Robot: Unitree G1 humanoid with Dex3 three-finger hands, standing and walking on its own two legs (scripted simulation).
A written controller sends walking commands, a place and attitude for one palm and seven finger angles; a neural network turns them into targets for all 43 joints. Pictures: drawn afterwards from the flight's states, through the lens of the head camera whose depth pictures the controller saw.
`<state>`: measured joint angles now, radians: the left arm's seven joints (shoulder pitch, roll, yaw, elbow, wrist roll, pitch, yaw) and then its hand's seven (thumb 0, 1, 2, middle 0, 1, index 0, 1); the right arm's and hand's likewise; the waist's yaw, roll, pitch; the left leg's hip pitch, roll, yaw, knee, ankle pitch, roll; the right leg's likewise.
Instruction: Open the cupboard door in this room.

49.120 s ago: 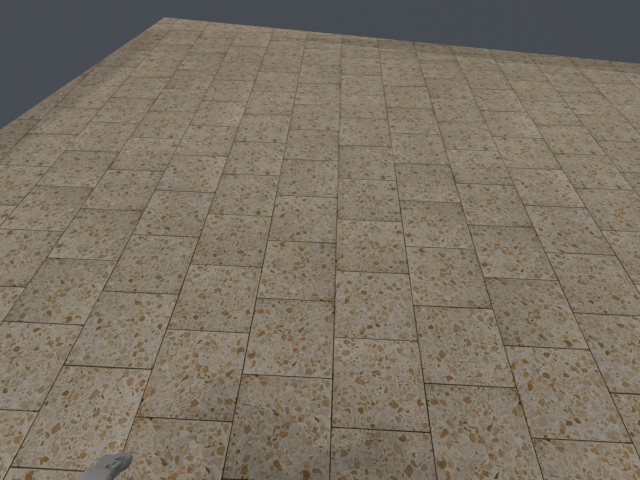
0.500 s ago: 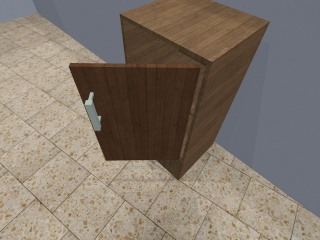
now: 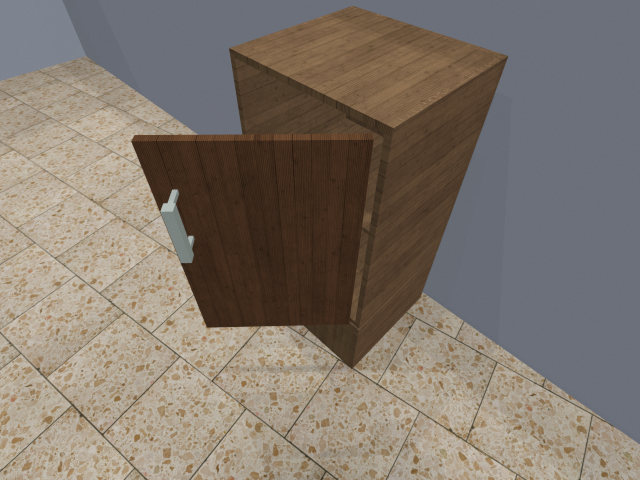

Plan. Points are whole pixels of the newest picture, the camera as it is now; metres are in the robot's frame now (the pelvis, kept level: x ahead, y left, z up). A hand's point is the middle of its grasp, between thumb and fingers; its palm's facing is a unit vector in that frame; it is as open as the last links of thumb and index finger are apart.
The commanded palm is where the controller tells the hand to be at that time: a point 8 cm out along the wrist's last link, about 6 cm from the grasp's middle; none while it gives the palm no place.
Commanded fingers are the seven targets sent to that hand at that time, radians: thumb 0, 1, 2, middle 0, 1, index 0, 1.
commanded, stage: come to a stop and stand still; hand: left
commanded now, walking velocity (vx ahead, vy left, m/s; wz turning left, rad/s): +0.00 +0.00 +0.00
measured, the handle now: (180, 227) +0.54 +0.30 -0.05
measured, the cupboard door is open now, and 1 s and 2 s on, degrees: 46 46 46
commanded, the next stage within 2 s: look again from close up in 0.24 s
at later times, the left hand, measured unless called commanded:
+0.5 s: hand out of the picture -0.04 +0.17 -0.18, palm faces +0.04 -0.98 -0.17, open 7.4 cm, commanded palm none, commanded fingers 0.00 0.90 0.90 -0.20 -0.30 -0.20 -0.30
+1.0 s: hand out of the picture +0.06 +0.21 -0.14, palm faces +0.18 -0.95 -0.24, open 7.3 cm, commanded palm +0.11 +0.25 -0.07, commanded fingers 0.00 0.78 0.85 -0.21 -0.38 -0.21 -0.38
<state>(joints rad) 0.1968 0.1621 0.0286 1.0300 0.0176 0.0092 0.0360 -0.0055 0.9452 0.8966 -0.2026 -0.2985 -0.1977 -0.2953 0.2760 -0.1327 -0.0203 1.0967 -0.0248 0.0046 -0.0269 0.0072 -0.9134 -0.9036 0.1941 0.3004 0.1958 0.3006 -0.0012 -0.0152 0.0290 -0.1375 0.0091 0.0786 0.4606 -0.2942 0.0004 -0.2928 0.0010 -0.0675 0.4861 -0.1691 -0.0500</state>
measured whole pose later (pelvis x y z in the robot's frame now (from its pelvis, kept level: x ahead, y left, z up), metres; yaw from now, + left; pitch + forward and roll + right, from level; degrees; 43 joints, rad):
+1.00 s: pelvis +0.01 +0.03 +0.00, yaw +0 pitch -1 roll +1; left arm 0.44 0.16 0.02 0.66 -0.08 0.04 0.08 0.04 0.95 0.89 -0.21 -0.30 -0.20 -0.30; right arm 0.38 -0.17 0.03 0.99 0.02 -0.12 -0.05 0.01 -0.91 -0.90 0.20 0.30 0.20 0.30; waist 0.01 0.00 0.03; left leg -0.13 -0.03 0.09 0.45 -0.31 0.03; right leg -0.31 -0.04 -0.05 0.52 -0.20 -0.01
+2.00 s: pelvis -0.02 +0.03 -0.09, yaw +4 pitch +17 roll -2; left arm 0.26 0.30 0.30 0.19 -0.32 -0.45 -0.37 0.00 -0.16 0.44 -0.27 -0.98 -0.27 -0.98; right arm 0.28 -0.30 -0.01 0.56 0.03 -0.22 -0.04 0.02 -0.90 -0.90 0.20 0.30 0.20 0.30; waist -0.02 0.00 -0.14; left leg -0.92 -0.01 0.02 1.21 -0.59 0.05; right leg -1.01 -0.06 -0.11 1.12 -0.41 -0.02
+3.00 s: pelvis +0.00 +0.03 -0.08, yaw +3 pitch +18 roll -2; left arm 0.01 0.40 0.43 0.41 -0.36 -0.38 -0.50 -0.01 -0.50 0.30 -0.30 -1.20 -0.30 -1.20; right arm 0.27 -0.28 0.03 0.52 0.02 -0.16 -0.03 0.01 -0.90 -0.90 0.20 0.30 0.20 0.30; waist -0.02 0.01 -0.13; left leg -0.86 0.01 0.01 1.14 -0.58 0.03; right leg -0.96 -0.03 -0.12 1.04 -0.39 -0.03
